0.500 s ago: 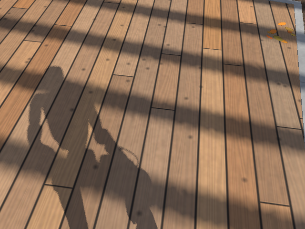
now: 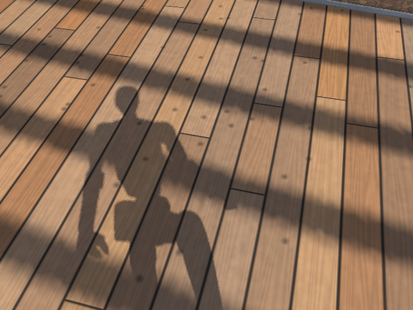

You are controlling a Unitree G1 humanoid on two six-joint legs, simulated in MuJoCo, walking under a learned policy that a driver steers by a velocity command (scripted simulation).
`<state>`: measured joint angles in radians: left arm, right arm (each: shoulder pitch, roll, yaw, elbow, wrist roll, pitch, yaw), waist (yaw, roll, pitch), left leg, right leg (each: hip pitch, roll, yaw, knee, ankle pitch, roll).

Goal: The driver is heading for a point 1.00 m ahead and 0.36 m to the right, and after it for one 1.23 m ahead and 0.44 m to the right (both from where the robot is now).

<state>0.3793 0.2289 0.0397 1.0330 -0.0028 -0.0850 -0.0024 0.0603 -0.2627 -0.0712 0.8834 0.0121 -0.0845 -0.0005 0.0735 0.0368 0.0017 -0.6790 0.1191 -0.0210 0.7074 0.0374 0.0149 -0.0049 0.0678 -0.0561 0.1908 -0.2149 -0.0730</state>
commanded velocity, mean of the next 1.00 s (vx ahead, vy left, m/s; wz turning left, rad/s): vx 0.50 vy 0.00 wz -0.44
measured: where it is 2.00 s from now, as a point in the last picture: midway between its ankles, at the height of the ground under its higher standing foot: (347, 185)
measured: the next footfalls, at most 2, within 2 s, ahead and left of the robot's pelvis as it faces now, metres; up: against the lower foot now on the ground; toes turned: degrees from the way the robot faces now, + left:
left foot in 0.20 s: +0.31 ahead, +0.14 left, +0.00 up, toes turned -1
right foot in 0.72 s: +0.53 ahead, -0.17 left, +0.00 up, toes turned -23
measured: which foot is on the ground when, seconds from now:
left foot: up 0.00-0.18, down 0.20-0.74, up 0.76-1.00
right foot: down 0.00-0.22, up 0.24-0.70, down 0.72-1.00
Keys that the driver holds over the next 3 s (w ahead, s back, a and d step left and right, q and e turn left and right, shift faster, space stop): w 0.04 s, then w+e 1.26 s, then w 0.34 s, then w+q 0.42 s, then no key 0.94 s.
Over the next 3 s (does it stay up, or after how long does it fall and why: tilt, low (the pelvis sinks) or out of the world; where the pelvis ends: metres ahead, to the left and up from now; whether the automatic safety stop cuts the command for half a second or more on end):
stays up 1.19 -0.57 -0.01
